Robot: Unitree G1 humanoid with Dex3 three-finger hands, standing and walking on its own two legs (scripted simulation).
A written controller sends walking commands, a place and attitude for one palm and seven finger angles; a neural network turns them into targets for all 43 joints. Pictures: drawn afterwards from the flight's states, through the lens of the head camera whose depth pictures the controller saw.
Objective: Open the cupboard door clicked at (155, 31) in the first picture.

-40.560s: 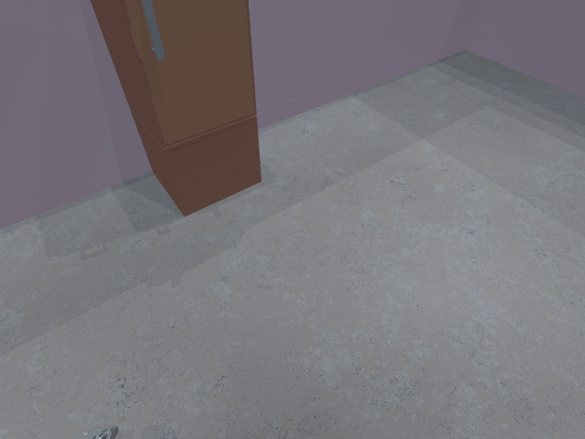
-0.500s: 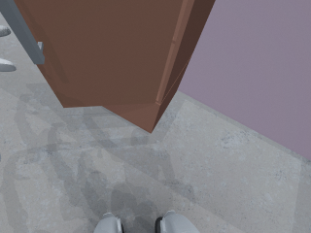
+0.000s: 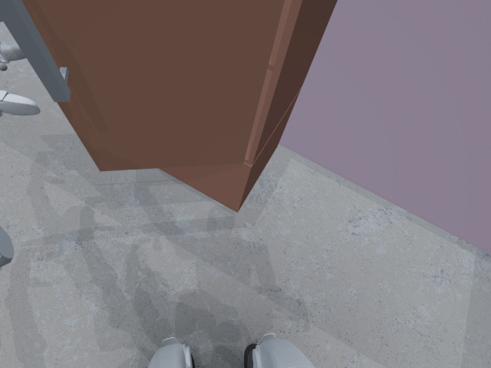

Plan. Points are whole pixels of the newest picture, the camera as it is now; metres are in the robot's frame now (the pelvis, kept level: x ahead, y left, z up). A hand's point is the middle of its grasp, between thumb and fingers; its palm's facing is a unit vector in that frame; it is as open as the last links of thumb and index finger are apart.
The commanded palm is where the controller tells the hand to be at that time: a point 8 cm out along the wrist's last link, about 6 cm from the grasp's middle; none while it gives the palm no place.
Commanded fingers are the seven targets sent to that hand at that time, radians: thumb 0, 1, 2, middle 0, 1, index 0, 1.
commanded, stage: slide the fingers in behind the handle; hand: left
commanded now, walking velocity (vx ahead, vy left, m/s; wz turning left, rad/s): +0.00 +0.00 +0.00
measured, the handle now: (38, 40) +0.58 +0.24 +0.12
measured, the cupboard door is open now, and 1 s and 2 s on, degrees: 36 37 37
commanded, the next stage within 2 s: close the thumb around the handle in 1.28 s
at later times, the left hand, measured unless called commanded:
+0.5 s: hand (27, 68) +0.52 +0.24 +0.13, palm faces +0.02 -1.00 +0.01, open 14.0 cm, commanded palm +0.51 +0.28 +0.12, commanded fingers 0.00 -0.50 0.30 -0.30 -1.20 -0.30 -1.20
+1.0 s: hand (51, 66) +0.53 +0.22 +0.13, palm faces +0.03 -1.00 +0.01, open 14.0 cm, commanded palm +0.51 +0.26 +0.12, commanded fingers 0.00 -0.50 0.30 -0.30 -1.20 -0.30 -1.20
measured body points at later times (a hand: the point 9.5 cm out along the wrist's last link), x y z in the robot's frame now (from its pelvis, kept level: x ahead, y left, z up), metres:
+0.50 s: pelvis +0.00 +0.00 +0.00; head +0.12 +0.03 +0.43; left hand +0.52 +0.30 +0.13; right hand -0.02 -0.27 -0.10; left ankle +0.01 +0.10 -0.69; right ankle -0.01 -0.13 -0.69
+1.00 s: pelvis +0.00 -0.01 +0.00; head +0.12 +0.01 +0.44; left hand +0.52 +0.27 +0.13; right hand -0.02 -0.27 -0.10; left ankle +0.01 +0.10 -0.69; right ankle -0.01 -0.13 -0.69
